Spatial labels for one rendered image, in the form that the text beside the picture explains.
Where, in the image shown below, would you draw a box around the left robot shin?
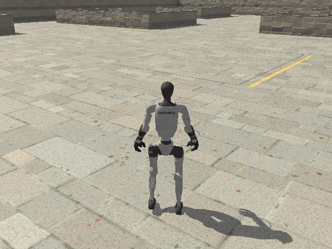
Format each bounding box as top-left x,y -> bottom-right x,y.
149,167 -> 156,203

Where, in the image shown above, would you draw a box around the right robot upper arm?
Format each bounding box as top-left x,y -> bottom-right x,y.
178,105 -> 192,133

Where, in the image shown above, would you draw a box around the right robot shin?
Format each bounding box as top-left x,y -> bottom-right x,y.
175,173 -> 183,207

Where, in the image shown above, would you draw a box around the robot right hand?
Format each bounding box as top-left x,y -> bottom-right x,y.
187,140 -> 199,151

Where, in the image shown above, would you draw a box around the left robot upper arm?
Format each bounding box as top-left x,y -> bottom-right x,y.
141,104 -> 156,132

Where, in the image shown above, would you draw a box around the robot shin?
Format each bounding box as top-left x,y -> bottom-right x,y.
149,167 -> 156,203
175,173 -> 183,207

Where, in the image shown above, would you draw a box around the robot right forearm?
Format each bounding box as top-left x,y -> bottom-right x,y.
188,125 -> 197,143

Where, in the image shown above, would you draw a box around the robot left forearm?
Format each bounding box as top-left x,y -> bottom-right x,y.
135,124 -> 146,143

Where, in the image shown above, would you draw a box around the robot left hand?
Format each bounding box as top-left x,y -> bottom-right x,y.
134,141 -> 146,152

